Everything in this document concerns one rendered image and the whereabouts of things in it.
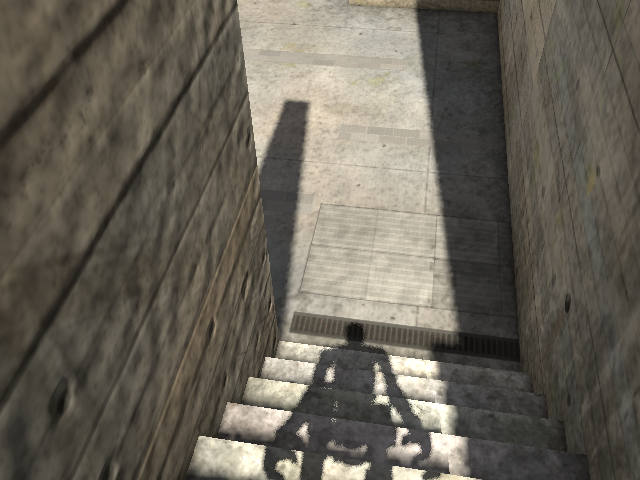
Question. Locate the stairs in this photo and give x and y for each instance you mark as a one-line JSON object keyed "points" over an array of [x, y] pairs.
{"points": [[322, 413]]}

